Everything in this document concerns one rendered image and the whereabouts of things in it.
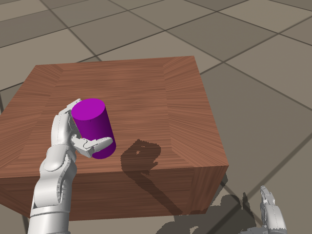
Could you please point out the left robot arm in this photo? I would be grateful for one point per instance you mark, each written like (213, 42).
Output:
(51, 203)

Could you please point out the left robot hand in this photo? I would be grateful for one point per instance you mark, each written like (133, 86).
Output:
(65, 131)

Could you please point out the right robot hand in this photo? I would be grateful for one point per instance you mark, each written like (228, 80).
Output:
(271, 216)

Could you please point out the can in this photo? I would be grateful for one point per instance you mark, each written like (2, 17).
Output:
(92, 120)

